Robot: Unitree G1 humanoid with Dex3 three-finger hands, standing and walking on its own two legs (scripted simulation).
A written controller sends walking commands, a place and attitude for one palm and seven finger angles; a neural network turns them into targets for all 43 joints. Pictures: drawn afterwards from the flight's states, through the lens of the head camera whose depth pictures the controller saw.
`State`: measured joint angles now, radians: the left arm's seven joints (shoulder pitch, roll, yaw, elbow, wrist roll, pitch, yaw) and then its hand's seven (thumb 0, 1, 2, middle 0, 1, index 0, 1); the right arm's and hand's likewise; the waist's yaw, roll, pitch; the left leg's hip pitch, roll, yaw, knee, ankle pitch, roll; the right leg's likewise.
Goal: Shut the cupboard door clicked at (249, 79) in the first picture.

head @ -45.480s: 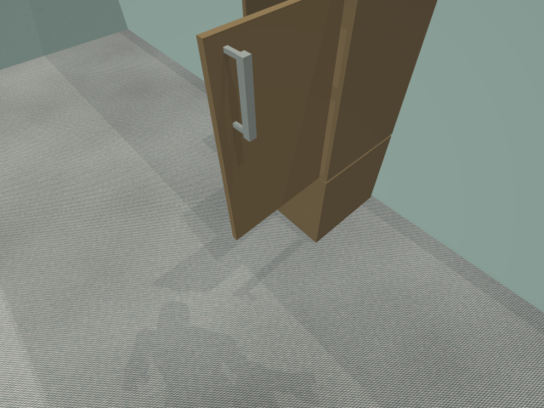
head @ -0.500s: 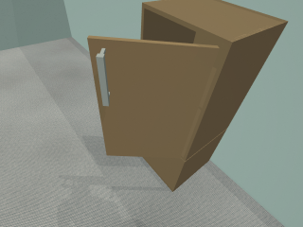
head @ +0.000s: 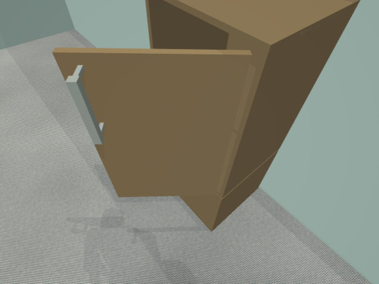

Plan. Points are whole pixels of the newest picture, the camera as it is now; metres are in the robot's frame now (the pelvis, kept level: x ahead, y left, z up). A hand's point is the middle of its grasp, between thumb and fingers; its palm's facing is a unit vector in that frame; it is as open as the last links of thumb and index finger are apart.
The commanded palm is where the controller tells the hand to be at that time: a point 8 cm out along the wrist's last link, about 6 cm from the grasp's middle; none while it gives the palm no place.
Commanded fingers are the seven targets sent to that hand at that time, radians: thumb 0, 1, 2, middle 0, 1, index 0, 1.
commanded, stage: come to a stop and stand still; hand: left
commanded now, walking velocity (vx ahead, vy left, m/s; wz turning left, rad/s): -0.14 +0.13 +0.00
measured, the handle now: (89, 108) +0.44 +0.23 +0.13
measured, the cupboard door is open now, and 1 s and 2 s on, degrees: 51 51 51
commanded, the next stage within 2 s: look again from close up in 1.84 s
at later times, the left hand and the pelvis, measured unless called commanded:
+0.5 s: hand out of the picture +0.00 +0.21 -0.17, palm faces +0.03 -0.96 -0.28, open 7.4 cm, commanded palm none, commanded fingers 0.00 0.90 0.90 -0.20 -0.30 -0.20 -0.30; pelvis -0.03 +0.01 -0.01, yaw +0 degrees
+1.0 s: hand out of the picture -0.02 +0.16 -0.17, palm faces -0.02 -0.98 -0.21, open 7.4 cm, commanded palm none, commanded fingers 0.00 0.90 0.90 -0.20 -0.30 -0.20 -0.30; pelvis -0.03 -0.01 +0.00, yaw +0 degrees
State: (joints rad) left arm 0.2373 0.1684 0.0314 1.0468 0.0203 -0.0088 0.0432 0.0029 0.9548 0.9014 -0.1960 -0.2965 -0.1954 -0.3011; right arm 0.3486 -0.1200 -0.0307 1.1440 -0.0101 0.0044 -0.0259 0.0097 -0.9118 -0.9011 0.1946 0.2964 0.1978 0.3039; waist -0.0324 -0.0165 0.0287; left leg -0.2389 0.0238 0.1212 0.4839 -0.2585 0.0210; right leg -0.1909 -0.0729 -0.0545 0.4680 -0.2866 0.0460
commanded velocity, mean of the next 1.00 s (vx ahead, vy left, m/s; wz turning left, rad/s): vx -0.02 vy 0.00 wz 0.00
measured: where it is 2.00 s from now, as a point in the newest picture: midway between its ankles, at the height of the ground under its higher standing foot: outside the picture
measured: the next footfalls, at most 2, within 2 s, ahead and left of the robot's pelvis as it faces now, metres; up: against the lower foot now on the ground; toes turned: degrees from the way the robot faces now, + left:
none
